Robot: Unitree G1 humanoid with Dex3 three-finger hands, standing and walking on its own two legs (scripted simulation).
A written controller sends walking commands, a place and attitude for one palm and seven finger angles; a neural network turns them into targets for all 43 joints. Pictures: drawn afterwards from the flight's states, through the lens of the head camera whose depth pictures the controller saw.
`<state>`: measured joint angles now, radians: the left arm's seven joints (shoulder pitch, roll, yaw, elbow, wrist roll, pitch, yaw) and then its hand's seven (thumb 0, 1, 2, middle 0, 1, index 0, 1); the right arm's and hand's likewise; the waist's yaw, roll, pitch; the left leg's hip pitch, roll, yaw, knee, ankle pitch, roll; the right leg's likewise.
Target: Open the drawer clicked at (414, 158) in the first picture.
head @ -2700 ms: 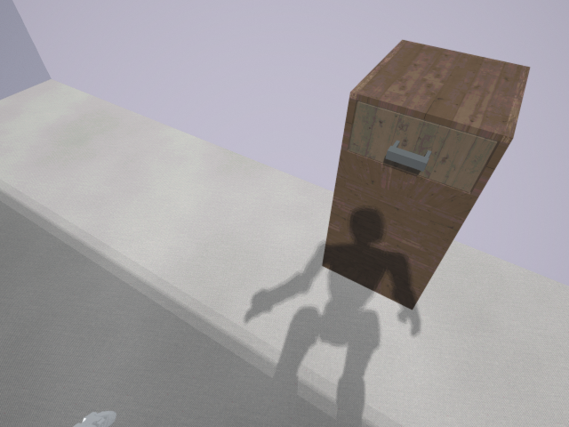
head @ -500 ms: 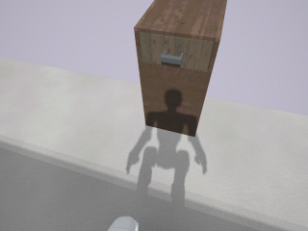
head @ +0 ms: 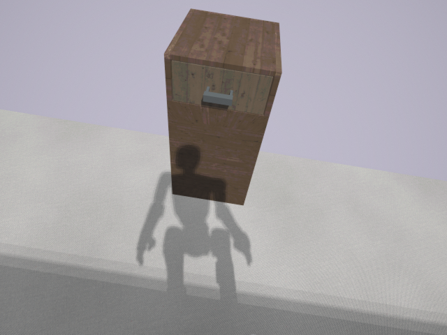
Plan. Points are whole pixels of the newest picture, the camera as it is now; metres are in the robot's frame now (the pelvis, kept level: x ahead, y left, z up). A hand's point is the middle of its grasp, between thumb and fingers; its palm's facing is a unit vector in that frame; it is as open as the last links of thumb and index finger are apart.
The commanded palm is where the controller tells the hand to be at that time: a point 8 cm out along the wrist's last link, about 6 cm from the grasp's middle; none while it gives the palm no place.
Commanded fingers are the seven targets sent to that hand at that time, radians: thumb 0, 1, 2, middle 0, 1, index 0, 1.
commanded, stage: take the last steps up to it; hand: left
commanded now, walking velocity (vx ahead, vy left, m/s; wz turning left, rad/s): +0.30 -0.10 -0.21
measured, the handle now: (218, 94) +0.88 +0.07 -0.07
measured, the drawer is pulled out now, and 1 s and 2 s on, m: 0.00 0.00 0.00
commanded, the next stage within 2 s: come to a stop and stand still in 0.98 s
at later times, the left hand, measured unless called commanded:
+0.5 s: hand (184, 310) +0.21 +0.08 -0.17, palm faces -0.11 -0.98 -0.15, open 7.4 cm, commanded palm none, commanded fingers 0.00 0.90 0.90 -0.20 -0.30 -0.20 -0.30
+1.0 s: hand (169, 296) +0.24 +0.12 -0.19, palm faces +0.01 -0.99 -0.12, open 7.4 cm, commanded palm none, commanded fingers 0.00 0.90 0.90 -0.20 -0.30 -0.20 -0.30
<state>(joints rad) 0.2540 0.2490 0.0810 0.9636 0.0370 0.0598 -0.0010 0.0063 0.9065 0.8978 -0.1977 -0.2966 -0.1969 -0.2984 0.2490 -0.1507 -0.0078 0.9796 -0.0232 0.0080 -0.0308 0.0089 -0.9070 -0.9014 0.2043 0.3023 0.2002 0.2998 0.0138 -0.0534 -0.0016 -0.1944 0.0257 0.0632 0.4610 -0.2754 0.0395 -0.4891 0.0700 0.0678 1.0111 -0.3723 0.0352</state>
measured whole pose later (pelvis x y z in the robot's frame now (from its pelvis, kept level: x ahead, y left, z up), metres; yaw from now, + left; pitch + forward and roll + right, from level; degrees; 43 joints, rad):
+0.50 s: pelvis +0.08 -0.07 -0.01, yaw -4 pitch +0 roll -1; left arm 0.13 0.14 0.03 1.01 0.03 -0.05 -0.01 0.00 0.91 0.90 -0.20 -0.30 -0.20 -0.30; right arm 0.51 -0.16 -0.04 1.19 -0.03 0.01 0.00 0.01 -0.91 -0.90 0.20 0.30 0.20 0.30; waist -0.07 0.02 0.01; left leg -0.27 0.12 0.08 0.90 -0.49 -0.01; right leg -0.24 -0.03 -0.15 0.55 -0.29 -0.02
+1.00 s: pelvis +0.27 -0.04 -0.01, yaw -3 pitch -1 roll -1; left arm 0.35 0.16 0.04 1.13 0.03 -0.02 0.00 0.01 0.91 0.90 -0.20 -0.30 -0.19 -0.30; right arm 0.21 -0.15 -0.04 1.02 -0.02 -0.07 -0.02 0.00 -0.94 -0.90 0.20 0.30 0.20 0.30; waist 0.02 -0.05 0.05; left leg -0.26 0.05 0.19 0.51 -0.23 0.07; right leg -0.43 -0.08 -0.06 1.19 -0.34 0.00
